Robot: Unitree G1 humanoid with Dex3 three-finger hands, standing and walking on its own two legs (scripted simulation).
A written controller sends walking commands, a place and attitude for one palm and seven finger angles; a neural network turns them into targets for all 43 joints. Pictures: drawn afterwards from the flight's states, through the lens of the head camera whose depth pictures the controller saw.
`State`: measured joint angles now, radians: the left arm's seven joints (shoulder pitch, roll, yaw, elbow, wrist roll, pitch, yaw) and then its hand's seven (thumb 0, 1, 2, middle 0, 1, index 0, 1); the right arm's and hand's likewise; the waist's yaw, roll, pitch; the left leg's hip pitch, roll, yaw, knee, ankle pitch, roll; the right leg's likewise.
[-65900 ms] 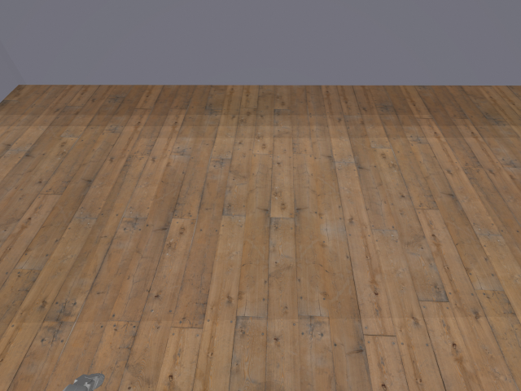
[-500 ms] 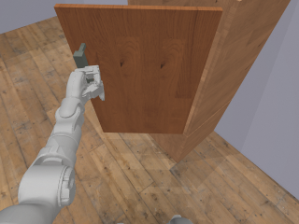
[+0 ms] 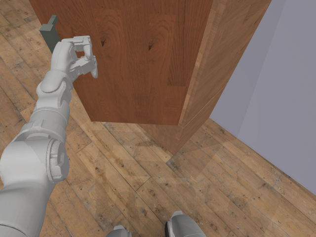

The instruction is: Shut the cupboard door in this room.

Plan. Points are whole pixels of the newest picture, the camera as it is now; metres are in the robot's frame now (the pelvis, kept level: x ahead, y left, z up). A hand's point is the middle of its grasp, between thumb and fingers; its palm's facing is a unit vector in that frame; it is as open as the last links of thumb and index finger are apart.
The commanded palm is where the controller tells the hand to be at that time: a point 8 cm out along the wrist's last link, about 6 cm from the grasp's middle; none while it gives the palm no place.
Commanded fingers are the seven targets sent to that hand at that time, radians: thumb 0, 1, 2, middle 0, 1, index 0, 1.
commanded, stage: push the door shut along its arc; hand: left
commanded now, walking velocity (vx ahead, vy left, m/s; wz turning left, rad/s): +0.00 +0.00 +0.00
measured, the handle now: (63, 50) +0.58 +0.18 +0.11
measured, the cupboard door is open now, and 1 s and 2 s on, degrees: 41 27 27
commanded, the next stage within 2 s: pull the fist back off the door in 0.74 s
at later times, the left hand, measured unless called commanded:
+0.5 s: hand (105, 48) +0.56 +0.07 +0.13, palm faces -0.31 -0.95 -0.02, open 3.2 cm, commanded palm +0.57 +0.10 +0.12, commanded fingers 0.00 0.90 0.90 -1.30 -1.50 -1.30 -1.50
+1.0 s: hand (112, 34) +0.61 +0.05 +0.13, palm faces +0.06 -0.99 +0.09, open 3.2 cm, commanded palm +0.58 +0.08 +0.12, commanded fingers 0.00 0.90 0.90 -1.30 -1.50 -1.30 -1.50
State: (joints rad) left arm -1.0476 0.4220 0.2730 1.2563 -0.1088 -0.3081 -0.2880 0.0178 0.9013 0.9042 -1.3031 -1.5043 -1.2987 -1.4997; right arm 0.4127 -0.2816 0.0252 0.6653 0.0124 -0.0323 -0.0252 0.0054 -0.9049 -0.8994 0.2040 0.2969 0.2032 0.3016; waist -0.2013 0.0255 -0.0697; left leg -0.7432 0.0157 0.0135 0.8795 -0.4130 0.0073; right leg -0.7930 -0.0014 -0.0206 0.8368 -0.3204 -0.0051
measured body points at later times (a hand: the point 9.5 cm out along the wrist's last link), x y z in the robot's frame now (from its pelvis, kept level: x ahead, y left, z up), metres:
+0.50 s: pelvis +0.00 +0.00 -0.01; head +0.14 +0.00 +0.42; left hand +0.57 +0.12 +0.13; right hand -0.04 -0.26 -0.12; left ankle +0.00 +0.12 -0.69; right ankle +0.04 -0.12 -0.69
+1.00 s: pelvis +0.00 +0.00 -0.03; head +0.16 +0.00 +0.39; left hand +0.60 +0.10 +0.13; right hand -0.07 -0.25 -0.13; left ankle +0.00 +0.12 -0.69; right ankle +0.04 -0.12 -0.69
